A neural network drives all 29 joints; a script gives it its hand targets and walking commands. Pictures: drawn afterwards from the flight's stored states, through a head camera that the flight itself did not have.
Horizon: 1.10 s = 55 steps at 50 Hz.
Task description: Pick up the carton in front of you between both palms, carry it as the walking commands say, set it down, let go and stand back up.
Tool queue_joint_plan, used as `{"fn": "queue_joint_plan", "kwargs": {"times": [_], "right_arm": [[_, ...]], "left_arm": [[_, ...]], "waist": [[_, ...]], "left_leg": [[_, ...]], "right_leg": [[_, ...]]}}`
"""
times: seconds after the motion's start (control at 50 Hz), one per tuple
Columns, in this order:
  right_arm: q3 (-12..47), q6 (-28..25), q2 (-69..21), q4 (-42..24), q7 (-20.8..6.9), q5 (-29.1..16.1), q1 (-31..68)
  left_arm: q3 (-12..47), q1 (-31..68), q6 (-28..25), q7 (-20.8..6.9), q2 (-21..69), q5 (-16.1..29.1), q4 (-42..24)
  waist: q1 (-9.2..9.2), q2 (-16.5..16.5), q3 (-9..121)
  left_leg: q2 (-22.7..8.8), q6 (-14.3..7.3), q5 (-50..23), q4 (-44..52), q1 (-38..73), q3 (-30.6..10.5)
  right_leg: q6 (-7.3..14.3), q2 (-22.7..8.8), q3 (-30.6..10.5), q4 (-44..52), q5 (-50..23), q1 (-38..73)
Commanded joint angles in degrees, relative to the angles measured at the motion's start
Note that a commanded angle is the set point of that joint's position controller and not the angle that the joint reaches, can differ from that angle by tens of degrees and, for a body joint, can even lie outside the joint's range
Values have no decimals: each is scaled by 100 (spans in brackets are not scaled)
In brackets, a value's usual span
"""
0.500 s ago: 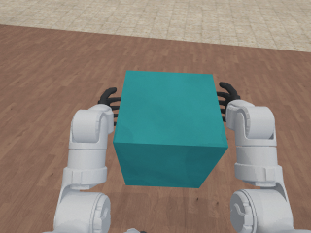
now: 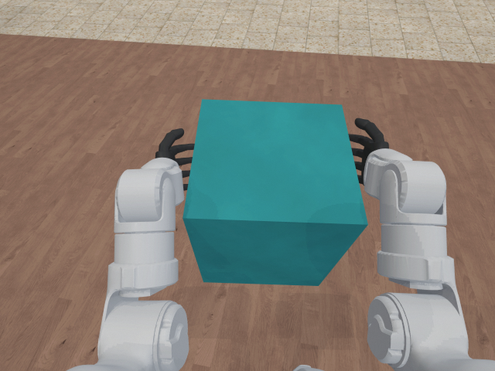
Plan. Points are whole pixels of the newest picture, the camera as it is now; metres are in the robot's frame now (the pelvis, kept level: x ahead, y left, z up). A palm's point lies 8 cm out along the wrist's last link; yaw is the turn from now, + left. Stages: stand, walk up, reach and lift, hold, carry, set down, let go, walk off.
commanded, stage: carry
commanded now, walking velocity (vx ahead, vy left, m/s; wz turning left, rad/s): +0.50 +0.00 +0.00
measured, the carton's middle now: (266, 201) +0.38 +0.00 +0.04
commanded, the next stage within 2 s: none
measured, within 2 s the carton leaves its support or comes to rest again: neither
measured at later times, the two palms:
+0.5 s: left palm (192, 79) +0.69 +0.15 +0.06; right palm (329, 78) +0.68 -0.15 +0.06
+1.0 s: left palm (211, 30) +0.96 +0.13 +0.03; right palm (318, 20) +0.98 -0.17 +0.03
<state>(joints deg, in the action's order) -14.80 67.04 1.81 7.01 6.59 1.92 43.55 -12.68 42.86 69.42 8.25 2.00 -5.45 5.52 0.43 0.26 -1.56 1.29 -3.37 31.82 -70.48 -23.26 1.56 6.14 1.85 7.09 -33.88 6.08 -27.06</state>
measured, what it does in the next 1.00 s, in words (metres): goes down: left foot 0.04 m lower, then right foot 0.04 m lower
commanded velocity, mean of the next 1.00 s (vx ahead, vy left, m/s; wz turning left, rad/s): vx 0.50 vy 0.00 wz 0.00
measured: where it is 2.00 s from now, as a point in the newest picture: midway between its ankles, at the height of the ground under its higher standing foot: (259, 177)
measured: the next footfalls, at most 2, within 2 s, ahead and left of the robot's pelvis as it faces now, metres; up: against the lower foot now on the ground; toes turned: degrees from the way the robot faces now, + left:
left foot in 0.34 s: +0.39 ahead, +0.06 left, -0.04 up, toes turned +4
right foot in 0.82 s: +0.66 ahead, -0.06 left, -0.08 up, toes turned -3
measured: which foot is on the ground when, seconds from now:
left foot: up 0.00-0.32, down 0.34-0.84, up 0.86-1.00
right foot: down 0.00-0.36, up 0.38-0.80, down 0.82-1.00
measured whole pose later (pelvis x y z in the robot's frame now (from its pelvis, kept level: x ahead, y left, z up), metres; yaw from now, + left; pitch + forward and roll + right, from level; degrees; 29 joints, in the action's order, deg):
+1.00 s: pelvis +0.60 -0.03 -0.07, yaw +1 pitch +5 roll +2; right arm -12.9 68.1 1.1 11.8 6.6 2.9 41.7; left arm -10.5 40.0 70.8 8.5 -0.3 -3.1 9.7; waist 2.1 -1.9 0.1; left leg 0.2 -2.7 25.6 -68.7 -34.0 -0.2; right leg 7.5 3.0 7.1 -34.1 7.7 -24.3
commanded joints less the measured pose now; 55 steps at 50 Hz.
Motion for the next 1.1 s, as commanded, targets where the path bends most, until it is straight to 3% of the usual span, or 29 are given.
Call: {"fn": "queue_joint_plan", "kwargs": {"times": [0.0, 0.08, 0.12, 0.18, 0.22, 0.24, 0.26, 0.28, 0.3, 0.32, 0.34, 0.36, 0.38, 0.4, 0.44, 0.56, 0.68, 0.7, 0.74, 0.76, 0.78, 0.8, 0.82, 0.84, 0.86, 0.88, 0.94, 1.02, 1.08], "right_arm": [[3871, 142, -6624, -754, -1190, -2364, 4230], [3693, 115, -6447, -547, -971, -1950, 3321], [3700, 83, -6399, -553, -959, -1840, 3211], [3824, 68, -6248, -694, -973, -1754, 3315], [3824, 106, -6087, -685, -992, -1708, 3244], [3774, 137, -5999, -599, -1019, -1677, 3123], [3713, 169, -5909, -453, -1060, -1634, 2964], [3650, 206, -5784, -236, -1110, -1574, 2827], [3562, 227, -5649, 94, -1150, -1529, 2640], [3459, 230, -5553, 292, -1171, -1515, 2533], [3449, 228, -5656, 314, -1194, -1619, 2680], [3561, 182, -5880, 193, -1255, -1795, 2927], [3685, 113, -6193, -2, -1316, -2021, 3230], [3815, 90, -6516, -164, -1379, -2238, 3602], [4018, 21, -6877, -656, -1448, -2679, 4245], [4018, -60, -6881, -672, -1478, -2816, 3908], [4086, -2, -6516, -497, -1474, -2711, 3514], [4075, 18, -6429, -387, -1466, -2670, 3418], [4012, 72, -6265, -63, -1453, -2556, 3230], [3926, 106, -6198, 157, -1455, -2491, 3120], [3837, 144, -6182, 343, -1461, -2445, 3164], [3708, 183, -6211, 536, -1457, -2395, 3138], [3600, 191, -6163, 683, -1428, -2298, 3188], [3643, 152, -6486, 447, -1390, -2364, 3333], [3615, 127, -6459, 167, -1343, -2341, 3747], [3600, 100, -6559, 25, -1302, -2326, 3937], [3585, 36, -6589, -328, -1126, -2242, 3989], [3576, 8, -6554, -293, -970, -2000, 3405], [3792, -5, -6553, -530, -945, -2017, 3601]], "left_arm": [[3899, 4972, -184, -1445, 6215, 3032, -1352], [3952, 4650, -174, -1449, 6366, 3200, -1342], [3978, 4532, -204, -1470, 6333, 3183, -1332], [4058, 4467, -232, -1498, 6314, 3213, -1241], [4060, 4301, -234, -1506, 6229, 3204, -1076], [4053, 4204, -231, -1503, 6175, 3164, -958], [4040, 4144, -225, -1496, 6109, 3114, -829], [4011, 4076, -212, -1487, 6027, 3072, -663], [3951, 4068, -180, -1486, 5965, 3009, -510], [3954, 4012, -143, -1490, 5937, 2975, -309], [3897, 4023, -121, -1478, 5904, 2937, -152], [3809, 4113, -156, -1433, 6040, 2881, -256], [3699, 4272, -190, -1383, 6101, 2832, -397], [3641, 4359, -246, -1328, 6145, 2782, -465], [3575, 4407, -334, -1211, 6250, 2680, -750], [3716, 3941, -479, -1016, 6231, 2343, -840], [3843, 3986, -399, -997, 5770, 2286, -1052], [3804, 3915, -352, -1013, 5666, 2272, -964], [3673, 3637, -251, -1080, 5477, 2189, -630], [3544, 3506, -202, -1133, 5367, 2119, -420], [3390, 3334, -175, -1185, 5235, 2062, -164], [3276, 3375, -154, -1212, 5149, 2064, -16], [3230, 3552, -124, -1252, 5205, 2156, 61], [3407, 3785, -155, -1317, 5547, 2375, -57], [3459, 4140, -192, -1361, 5767, 2557, -240], [3581, 4498, -211, -1395, 6027, 2742, -477], [3793, 5059, -245, -1436, 6490, 3191, -941], [3741, 4671, -265, -1461, 6492, 3243, -922], [3727, 4530, -275, -1505, 6445, 3194, -903]], "waist": [[395, -473, 3097], [393, -605, 3173], [448, -584, 3062], [604, -635, 2721], [491, -721, 2722], [273, -743, 2800], [-21, -565, 2954], [-238, -23, 3103], [-373, 907, 3264], [-487, 1434, 3816], [-639, 1506, 4098], [-660, 919, 3965], [-465, 444, 3517], [-297, 0, 3246], [-203, 0, 3063], [-432, 604, 3173], [-741, 559, 2812], [-680, 603, 2786], [-178, 495, 2970], [115, 126, 3072], [290, -857, 3303], [321, -1721, 3816], [268, -1454, 3863], [255, -920, 3856], [298, -262, 3367], [277, 0, 3007], [188, -397, 2966], [322, -649, 3162], [439, -684, 3048]], "left_leg": [[-327, 86, -789, 303, -2177, -264], [-208, 86, -1585, 1264, -2085, 40], [-67, 69, -2395, 2164, -1942, 277], [219, -16, -3649, 3728, -1261, 799], [391, -141, -4262, 4480, -283, 961], [368, -191, -4628, 4882, 372, 885], [135, -312, -4975, 5004, 1338, 704], [-450, -474, -5793, 4674, 2499, 327], [-1612, -1007, -8127, 3910, 3807, -759], [-2405, -1557, -8442, 3370, 4930, -2211], [-2541, -1731, -7037, 3477, 5107, -2958], [-2328, -1779, -5071, 3994, 4806, -2979], [-2057, -1553, -4370, 4247, 4095, -2748], [-1840, -1307, -4340, 4421, 3387, -2289], [-1669, -938, -4433, 4638, 2601, -1931], [-1262, -743, -6445, 4161, 3241, -944], [-659, -493, -6261, 3622, 3329, -312], [-632, -470, -6130, 3347, 3156, -223], [-550, -274, -5836, 2228, 2370, 116], [-456, -129, -4802, 1506, 1421, 214], [-106, 36, -2030, 339, -244, 115], [288, 111, 697, -882, -1767, -225], [87, -29, 667, -1403, -2408, -491], [8, -13, 112, -1189, -2403, -473], [-158, 37, -238, -601, -2423, -399], [-249, 53, -489, -136, -2174, -366], [-251, 117, -946, 448, -1648, -171], [-264, 139, -1770, 1038, -2204, -48], [-188, 113, -2402, 1684, -2323, 150]], "right_leg": [[724, -1766, -2298, 583, -2900, 3772], [632, -1547, -1710, 540, -3662, 3832], [431, -1187, -1293, 427, -4116, 3815], [176, -720, -744, 216, -3902, 3618], [104, -688, -621, -170, -3948, 3372], [2, -673, -506, -718, -3854, 3183], [-133, -638, -404, -1482, -3309, 2662], [-294, -522, -395, -2220, -2010, 1657], [-433, -129, -471, -3302, 1323, 125], [-461, 243, -750, -4498, 3043, -1226], [-273, 96, -959, -4953, 3109, -1804], [-256, 61, -1009, -5013, 2828, -2129], [-296, -172, -1049, -4539, 2332, -2082], [-349, -291, -1015, -4078, 2025, -1770], [-421, -347, -808, -3398, 1777, -1291], [-466, -286, -518, -2066, 388, -1577], [-324, 203, 107, 313, -1306, -842], [-250, 262, 152, 720, -1499, -397], [-96, 122, 163, 1412, -2307, 1309], [-35, -367, -165, 1198, -3003, 2508], [436, -1472, -1413, 318, -5658, 4008], [1130, -2435, -2984, -174, -5988, 5218], [1306, -2643, -3502, -102, -4499, 5306], [1259, -2300, -3215, 378, -2406, 4730], [1075, -2086, -3051, 549, -1636, 4068], [910, -1878, -2801, 762, -1530, 3351], [550, -1682, -2421, 1033, -1487, 2706], [369, -1469, -1821, 736, -3216, 3528], [191, -1251, -1529, 588, -3987, 3784]]}}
